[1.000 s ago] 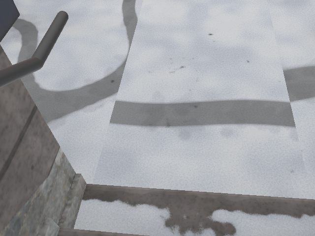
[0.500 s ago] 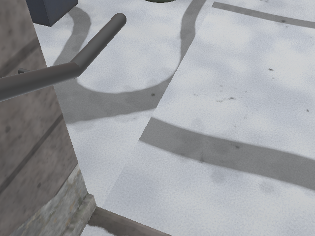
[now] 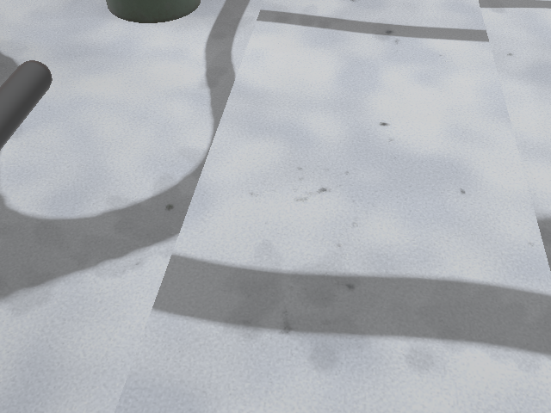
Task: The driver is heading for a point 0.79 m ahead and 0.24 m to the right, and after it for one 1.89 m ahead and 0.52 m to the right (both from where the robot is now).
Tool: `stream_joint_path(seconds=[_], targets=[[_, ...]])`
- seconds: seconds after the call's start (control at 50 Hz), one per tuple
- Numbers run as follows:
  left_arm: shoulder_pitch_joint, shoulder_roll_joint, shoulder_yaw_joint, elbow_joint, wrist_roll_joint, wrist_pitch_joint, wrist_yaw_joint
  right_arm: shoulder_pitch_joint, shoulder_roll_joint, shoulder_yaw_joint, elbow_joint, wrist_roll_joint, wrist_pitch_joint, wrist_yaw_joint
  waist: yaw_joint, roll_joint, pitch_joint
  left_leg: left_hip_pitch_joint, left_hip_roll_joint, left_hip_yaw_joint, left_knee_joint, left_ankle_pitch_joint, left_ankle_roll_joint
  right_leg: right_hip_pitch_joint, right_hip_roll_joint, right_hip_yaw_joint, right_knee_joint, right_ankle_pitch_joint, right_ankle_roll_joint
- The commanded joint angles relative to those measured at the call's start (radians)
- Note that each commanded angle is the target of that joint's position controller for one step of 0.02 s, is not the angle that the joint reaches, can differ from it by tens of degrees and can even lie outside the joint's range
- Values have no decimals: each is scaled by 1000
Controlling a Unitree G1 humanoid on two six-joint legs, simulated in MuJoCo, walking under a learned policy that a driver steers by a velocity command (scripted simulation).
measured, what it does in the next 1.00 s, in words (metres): goes down: right foot 0.17 m lower, then left foot 0.17 m lower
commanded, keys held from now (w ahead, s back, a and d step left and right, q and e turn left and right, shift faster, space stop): w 0.50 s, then w+e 0.50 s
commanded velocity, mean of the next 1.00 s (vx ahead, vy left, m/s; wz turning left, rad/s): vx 0.50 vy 0.00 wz -0.18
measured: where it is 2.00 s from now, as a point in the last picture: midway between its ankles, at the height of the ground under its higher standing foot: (285, 348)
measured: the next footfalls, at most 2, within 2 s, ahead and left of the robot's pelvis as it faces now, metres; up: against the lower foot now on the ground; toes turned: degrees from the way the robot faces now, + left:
right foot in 0.10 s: +0.20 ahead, -0.13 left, -0.17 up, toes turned -3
left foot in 0.66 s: +0.60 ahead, +0.06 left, -0.34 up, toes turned -1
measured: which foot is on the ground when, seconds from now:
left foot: down 0.00-0.10, up 0.12-0.64, down 0.66-1.00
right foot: up 0.00-0.08, down 0.10-0.68, up 0.70-1.00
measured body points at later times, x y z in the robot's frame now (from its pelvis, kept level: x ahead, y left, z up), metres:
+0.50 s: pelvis +0.30 -0.05 -0.14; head +0.31 -0.05 +0.31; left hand +0.19 +0.18 -0.28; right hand +0.45 -0.29 -0.26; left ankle +0.50 +0.06 -0.83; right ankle +0.16 -0.12 -0.82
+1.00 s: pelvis +0.64 -0.04 -0.26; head +0.68 -0.05 +0.19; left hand +0.86 +0.16 -0.38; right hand +0.54 -0.27 -0.40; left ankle +0.56 +0.06 -0.99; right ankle +0.78 -0.17 -0.95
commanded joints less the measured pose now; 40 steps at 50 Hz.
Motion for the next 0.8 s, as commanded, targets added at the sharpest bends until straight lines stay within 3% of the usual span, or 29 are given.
stream_joint_path(seconds=[0.02,0.04,0.06,0.08,0.1,0.12,0.14,0.16,0.18,0.2,0.22,0.24,0.26,0.3,0.34,0.36,0.4,0.42,0.48,0.58,0.62,0.64,0.66,0.68,0.7,0.72,0.74,0.76,0.8], targets=[[-142,25,-6,-82,-34,-19,-3,50,-140,-23,-18,-13,19,-26,-57,135,225,-68,219,-303,-198,508,163,-8,-35,-6,-197,-72,-9],[-102,39,0,-68,-39,-24,-2,73,-150,-26,-17,-19,25,-30,-54,99,222,-48,226,-293,-133,578,162,62,-45,-10,-271,-91,-20],[23,44,9,-18,-22,-22,4,55,-159,-28,-8,-21,25,-22,-1,72,144,-104,218,-236,25,687,160,262,15,-119,-163,-86,-29],[255,56,16,60,-31,-16,10,19,-184,-40,-10,-12,23,-14,127,98,56,-146,177,-204,246,785,151,475,5,-77,-244,-71,-54],[446,105,33,126,-16,-13,9,25,-187,-55,17,-8,12,6,220,-25,-19,-229,81,-90,588,602,120,670,7,-125,-294,-28,-47],[507,182,42,153,-2,-25,-5,148,-91,-54,18,28,4,10,138,-252,-106,-604,-46,-78,1065,-123,66,1012,-186,50,28,563,-120],[528,184,41,130,-26,-27,-14,112,-114,-43,-21,52,-3,-9,172,-182,-229,-810,3,-109,1165,-74,76,1131,-282,167,132,519,-145],[492,170,37,117,-35,-20,-7,33,-131,-48,-39,48,-5,-11,176,-97,-210,-913,27,-93,1134,61,66,1034,-325,252,10,175,-207],[421,146,31,94,-20,-17,10,-97,-110,-43,-77,27,4,-3,178,-104,-117,-988,53,-74,1062,172,62,868,-338,345,-124,-266,-273],[356,73,5,65,-4,-18,19,-131,-133,-53,-57,2,19,11,138,28,-20,-914,99,-119,867,293,60,657,-297,313,-169,-428,-264],[358,48,-11,73,12,-34,26,-150,-102,-54,-46,-12,30,19,128,-10,28,-840,105,-169,783,359,56,477,-299,337,-142,-402,-264],[309,24,-25,71,16,-50,25,-125,-105,-57,-29,-13,41,27,66,34,99,-766,132,-185,558,490,48,325,-223,256,-144,-373,-210],[264,41,-22,63,1,-68,37,-183,-92,-58,-52,-22,50,40,28,35,142,-615,137,-136,258,633,5,139,-149,168,-241,-404,-191],[282,107,-6,70,-8,-73,53,-244,-64,-50,-61,-50,55,55,33,-24,93,-486,134,-87,89,737,-28,139,-144,181,-268,-219,-249],[328,123,4,75,-9,-70,56,-178,-49,-41,-35,-39,54,69,30,-23,-1,-427,132,-53,120,879,2,234,-163,149,-193,-89,-242],[387,28,-15,114,-25,-80,63,-280,-84,-54,-66,-18,31,77,62,35,36,-590,161,-124,-53,1089,25,359,-96,141,-118,-318,-221],[411,29,-23,107,-24,-97,74,-480,-96,-51,-124,-29,-2,87,116,58,73,-635,149,-117,-224,1227,27,412,-83,189,-94,-551,-211],[392,49,-17,90,-16,-102,62,-521,-77,-40,-142,-16,-7,97,137,57,73,-554,129,-74,-301,1279,23,348,-68,148,-108,-661,-216],[455,47,-18,101,-3,-91,46,-582,-56,-26,-191,-9,-2,101,177,43,156,-483,118,-63,-375,1278,35,294,-89,181,-73,-720,-225],[569,33,-30,139,40,-56,73,-649,-89,-20,-240,29,1,99,257,16,232,-467,159,-91,-633,1120,17,518,-60,221,88,-494,-208],[567,65,-29,148,52,-37,74,-479,-114,-38,-183,25,-5,79,207,76,173,-243,140,-59,-741,1121,18,526,-23,185,293,-268,-202],[555,84,-24,150,41,-31,71,-324,-142,-52,-128,18,-12,77,132,124,103,6,137,-43,-777,1153,18,437,-2,159,502,-238,-197],[515,120,-5,148,14,-34,57,-176,-162,-59,-93,7,-7,79,44,119,-35,305,163,-40,-710,1146,0,273,53,106,706,-403,-193],[538,63,-2,157,-21,-39,56,-80,-223,-65,-58,-17,-17,89,33,224,-79,557,286,-123,-517,1562,28,-12,180,38,1041,-1103,-147],[603,43,0,124,-70,-36,88,41,-250,-76,-51,-15,-36,86,37,327,-253,885,479,-271,-208,1941,98,-292,161,34,1310,-1229,-120],[518,83,-7,74,-70,-36,99,39,-234,-73,-61,22,-37,84,-7,308,-354,926,534,-392,-289,1459,175,-459,93,18,1279,-1126,-111],[378,77,-1,47,-34,-26,97,-14,-198,-72,-72,-4,-28,72,-25,253,-256,752,521,-448,-472,943,229,-523,58,-16,1231,-1006,-98],[318,67,4,26,-2,-25,81,-99,-137,-53,-106,-16,-22,59,5,117,-145,474,491,-456,-603,679,218,-429,40,-26,1176,-884,-86],[253,50,14,4,40,-28,41,-186,-120,-39,-114,-15,-55,42,88,101,7,129,465,-352,-639,869,170,-274,-16,27,920,-691,-77]])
